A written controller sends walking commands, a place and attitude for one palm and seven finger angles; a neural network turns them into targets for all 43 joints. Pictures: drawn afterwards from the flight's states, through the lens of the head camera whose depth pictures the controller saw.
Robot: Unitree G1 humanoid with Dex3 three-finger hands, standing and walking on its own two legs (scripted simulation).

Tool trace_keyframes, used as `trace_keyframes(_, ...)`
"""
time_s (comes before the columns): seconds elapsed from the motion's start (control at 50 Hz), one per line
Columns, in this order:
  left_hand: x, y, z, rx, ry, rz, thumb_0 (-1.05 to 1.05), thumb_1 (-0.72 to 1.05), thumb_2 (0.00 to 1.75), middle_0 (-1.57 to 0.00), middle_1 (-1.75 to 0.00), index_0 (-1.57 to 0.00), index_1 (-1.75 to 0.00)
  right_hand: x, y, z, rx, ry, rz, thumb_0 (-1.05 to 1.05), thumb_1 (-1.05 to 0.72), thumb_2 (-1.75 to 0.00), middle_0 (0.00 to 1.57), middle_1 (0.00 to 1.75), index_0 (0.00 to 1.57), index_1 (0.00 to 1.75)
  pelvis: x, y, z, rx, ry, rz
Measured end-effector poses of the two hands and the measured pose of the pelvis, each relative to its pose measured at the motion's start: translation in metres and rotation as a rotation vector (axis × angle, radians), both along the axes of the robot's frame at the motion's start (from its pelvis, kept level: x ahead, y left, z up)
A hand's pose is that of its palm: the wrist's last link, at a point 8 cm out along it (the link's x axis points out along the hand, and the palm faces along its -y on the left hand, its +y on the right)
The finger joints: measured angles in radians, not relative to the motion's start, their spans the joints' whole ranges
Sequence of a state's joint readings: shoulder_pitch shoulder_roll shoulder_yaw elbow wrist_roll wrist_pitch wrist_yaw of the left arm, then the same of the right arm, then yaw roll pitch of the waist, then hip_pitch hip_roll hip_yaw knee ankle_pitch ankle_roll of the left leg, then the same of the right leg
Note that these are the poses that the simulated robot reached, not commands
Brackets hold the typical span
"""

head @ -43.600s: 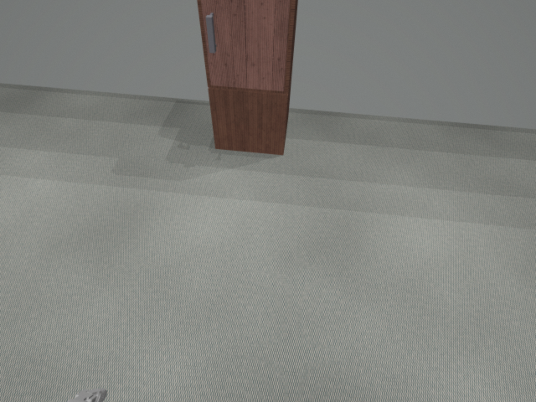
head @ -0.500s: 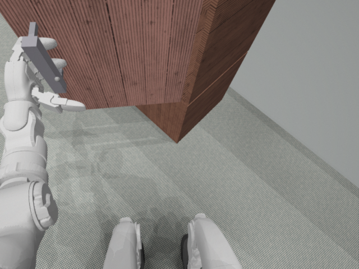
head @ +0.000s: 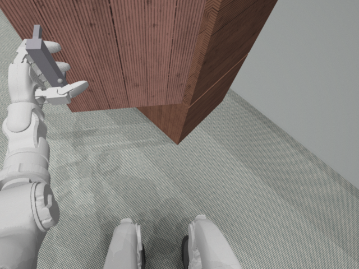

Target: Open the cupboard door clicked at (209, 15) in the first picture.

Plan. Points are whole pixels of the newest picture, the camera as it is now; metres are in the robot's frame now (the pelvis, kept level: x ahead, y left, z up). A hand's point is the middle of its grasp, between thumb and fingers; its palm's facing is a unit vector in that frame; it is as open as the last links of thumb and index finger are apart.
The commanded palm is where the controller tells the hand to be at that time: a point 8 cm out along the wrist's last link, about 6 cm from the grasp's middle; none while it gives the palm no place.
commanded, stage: close the thumb around the handle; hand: left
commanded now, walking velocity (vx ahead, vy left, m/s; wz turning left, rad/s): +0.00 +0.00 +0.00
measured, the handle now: (51, 62) +0.55 +0.25 +0.04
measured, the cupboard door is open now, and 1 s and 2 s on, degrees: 52 74 99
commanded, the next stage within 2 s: pull the door open along its arc in 0.34 s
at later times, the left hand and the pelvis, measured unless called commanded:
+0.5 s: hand (60, 81) +0.50 +0.22 +0.04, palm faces +0.12 -0.99 -0.02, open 6.0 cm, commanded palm +0.47 +0.26 +0.04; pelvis +0.00 +0.00 +0.00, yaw +0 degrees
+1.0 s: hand (83, 130) +0.39 +0.17 +0.05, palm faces +0.26 -0.96 +0.04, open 6.3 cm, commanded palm +0.32 +0.22 +0.04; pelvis +0.02 +0.00 +0.03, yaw +0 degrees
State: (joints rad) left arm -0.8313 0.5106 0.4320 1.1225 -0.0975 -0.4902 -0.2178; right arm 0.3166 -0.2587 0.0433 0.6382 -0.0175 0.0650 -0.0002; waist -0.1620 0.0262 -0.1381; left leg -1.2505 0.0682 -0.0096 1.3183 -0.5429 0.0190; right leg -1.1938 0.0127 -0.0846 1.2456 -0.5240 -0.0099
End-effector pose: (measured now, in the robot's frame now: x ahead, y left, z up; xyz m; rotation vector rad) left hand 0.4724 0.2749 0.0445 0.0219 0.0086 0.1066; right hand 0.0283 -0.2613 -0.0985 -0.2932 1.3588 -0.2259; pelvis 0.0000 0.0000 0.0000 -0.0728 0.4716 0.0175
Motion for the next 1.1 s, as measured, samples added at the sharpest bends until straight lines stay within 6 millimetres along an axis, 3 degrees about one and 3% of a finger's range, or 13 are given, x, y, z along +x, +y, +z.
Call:
trace_keyframes(0.24, 0.0, 0.001, 0.0, -0.001, -0.002, 0.004, 0.0, 0.67, 0.8, -0.39, -1.32, -0.37, -1.33, -0.003, 0.001, 0.0, -0.001, 0.007, -0.003, 0.0, -0.91, -0.9, 0.2, 0.3, 0.21, 0.3, 0.0, 0.001, 0.0, -0.001, 0.003, -0.001)
trace_keyframes(0.56, -0.002, -0.001, -0.001, -0.005, -0.003, 0.01, 0.01, 0.7, 0.78, -0.36, -1.35, -0.34, -1.35, -0.001, 0.0, 0.002, 0.002, 0.0, -0.011, 0.0, -0.91, -0.9, 0.2, 0.3, 0.2, 0.3, 0.001, 0.0, 0.002, 0.002, -0.003, -0.005)
trace_keyframes(0.7, -0.019, -0.005, -0.001, -0.007, -0.007, 0.001, 0.01, 0.69, 0.74, -0.35, -1.35, -0.33, -1.35, 0.008, 0.003, 0.005, 0.025, -0.021, -0.024, 0.01, -0.91, -0.9, 0.2, 0.3, 0.2, 0.3, 0.007, 0.001, 0.008, 0.01, -0.015, -0.013)
trace_keyframes(0.86, -0.07, -0.024, -0.001, -0.021, -0.011, -0.021, 0.01, 0.67, 0.7, -0.33, -1.32, -0.32, -1.34, 0.046, 0.01, 0.015, 0.067, -0.122, -0.003, 0.01, -0.91, -0.9, 0.2, 0.3, 0.2, 0.3, 0.016, 0.003, 0.021, 0.023, -0.047, -0.018)
trace_keyframes(1.0, -0.12, -0.062, -0.001, -0.06, -0.019, 0.157, 0.01, 0.66, 0.72, -0.32, -1.31, -0.34, -1.3, 0.102, 0.02, 0.021, 0.11, -0.261, 0.093, 0.01, -0.91, -0.9, 0.2, 0.3, 0.2, 0.3, 0.02, 0.001, 0.026, 0.039, -0.078, -0.015)
trace_keyframes(1.1, -0.145, -0.088, -0.001, -0.059, -0.024, 0.282, 0.01, 0.66, 0.73, -0.33, -1.31, -0.34, -1.29, 0.137, 0.03, 0.021, 0.143, -0.341, 0.172, 0.01, -0.91, -0.9, 0.2, 0.3, 0.2, 0.3, 0.02, -0.006, 0.024, 0.051, -0.096, -0.003)
